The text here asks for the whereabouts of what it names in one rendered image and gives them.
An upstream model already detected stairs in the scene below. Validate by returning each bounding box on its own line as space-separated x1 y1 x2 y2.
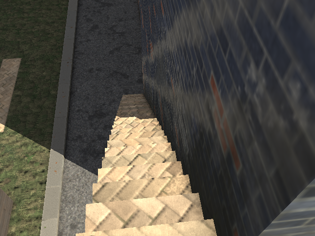
76 93 218 236

